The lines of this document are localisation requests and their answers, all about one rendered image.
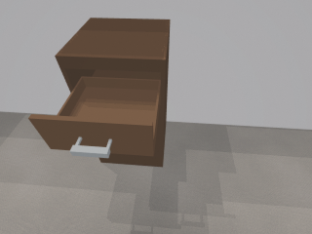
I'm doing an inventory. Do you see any handle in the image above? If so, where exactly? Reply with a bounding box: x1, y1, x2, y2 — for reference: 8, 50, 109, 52
69, 136, 112, 159

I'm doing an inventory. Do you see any drawer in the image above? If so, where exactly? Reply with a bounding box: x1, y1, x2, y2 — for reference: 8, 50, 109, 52
28, 76, 161, 157

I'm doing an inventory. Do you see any cabinet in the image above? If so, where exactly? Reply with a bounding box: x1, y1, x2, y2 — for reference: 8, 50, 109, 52
55, 18, 171, 168

